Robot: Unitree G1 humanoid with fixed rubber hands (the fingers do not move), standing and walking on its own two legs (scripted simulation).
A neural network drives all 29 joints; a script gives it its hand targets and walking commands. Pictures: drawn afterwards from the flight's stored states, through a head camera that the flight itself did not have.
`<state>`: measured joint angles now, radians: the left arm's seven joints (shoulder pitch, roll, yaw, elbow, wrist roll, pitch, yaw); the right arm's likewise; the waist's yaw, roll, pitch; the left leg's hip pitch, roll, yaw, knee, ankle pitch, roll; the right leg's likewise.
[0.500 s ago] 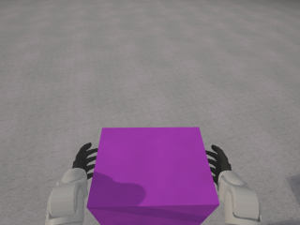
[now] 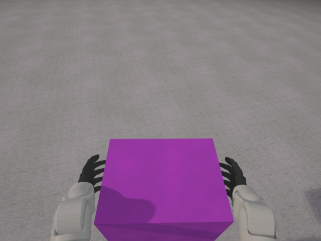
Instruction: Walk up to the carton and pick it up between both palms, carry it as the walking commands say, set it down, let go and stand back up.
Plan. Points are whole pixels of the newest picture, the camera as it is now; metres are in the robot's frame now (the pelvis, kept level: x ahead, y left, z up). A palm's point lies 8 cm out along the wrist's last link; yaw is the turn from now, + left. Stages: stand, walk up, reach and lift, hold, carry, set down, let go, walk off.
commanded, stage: carry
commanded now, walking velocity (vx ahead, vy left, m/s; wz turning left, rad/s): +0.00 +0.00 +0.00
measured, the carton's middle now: (161, 195) +0.28 +0.00 -0.03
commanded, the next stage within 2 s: hold in 0.26 s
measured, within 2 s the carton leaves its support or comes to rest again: neither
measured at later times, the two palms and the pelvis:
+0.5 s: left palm (87, 191) +0.25 +0.18 +0.04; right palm (238, 201) +0.24 -0.18 +0.03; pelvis -0.01 +0.01 +0.01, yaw -5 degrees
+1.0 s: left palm (102, 178) +0.31 +0.16 +0.00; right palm (236, 194) +0.27 -0.19 +0.00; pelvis -0.01 +0.01 +0.00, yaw -8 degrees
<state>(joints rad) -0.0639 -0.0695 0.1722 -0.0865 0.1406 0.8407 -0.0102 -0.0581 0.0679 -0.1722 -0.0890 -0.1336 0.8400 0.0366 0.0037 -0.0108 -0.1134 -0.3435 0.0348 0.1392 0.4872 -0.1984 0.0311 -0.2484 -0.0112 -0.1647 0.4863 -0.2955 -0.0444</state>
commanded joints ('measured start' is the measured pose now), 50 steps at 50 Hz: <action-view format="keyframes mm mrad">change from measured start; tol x8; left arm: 1 -404 -625 -587 -129 -233 -34 -146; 13 -400 -614 -573 -111 -219 -61 -143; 14 -284 -471 -433 82 -161 -78 -126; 18 -379 -502 -518 -117 -207 -177 -120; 23 -400 -496 -519 -108 -224 -157 -126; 26 -430 -505 -493 -50 -212 -142 -127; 27 -621 -521 -574 62 -249 -123 -176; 32 -837 -776 -452 278 -185 -138 -219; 40 -795 -883 -242 565 -45 -180 -263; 50 -837 -856 -278 525 -50 -349 -275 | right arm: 1 -426 581 538 -118 197 -39 118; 13 -424 568 524 -99 182 -66 113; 14 -265 493 397 163 85 -80 84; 21 -449 531 585 -80 198 -212 77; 27 -516 567 448 69 131 -181 85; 33 -867 780 414 291 126 -193 191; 40 -864 855 255 564 22 -244 260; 50 -850 853 272 549 -9 -397 244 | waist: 1 0 16 -209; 13 0 14 -211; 14 -12 -34 46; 20 28 13 -240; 26 48 7 -128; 27 -128 -21 -105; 39 61 40 16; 50 14 24 -192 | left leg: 1 120 125 -136 -57 196 8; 13 124 125 -138 -62 202 12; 14 323 -83 -227 -90 247 0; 18 387 -74 -258 -91 454 -5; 26 350 -92 -245 -116 239 -8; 27 364 -66 -265 -104 51 -23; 29 401 -60 -269 -100 -69 -14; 33 373 -48 -288 -115 -144 -9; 50 277 -74 -241 -17 209 -5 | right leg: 1 45 -142 137 -79 182 15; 13 42 -144 138 -75 176 15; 14 -44 48 250 -142 235 -12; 21 203 46 292 -109 477 3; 26 124 46 297 -155 256 -5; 30 -8 5 308 -201 -104 -26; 50 0 65 287 -47 227 -16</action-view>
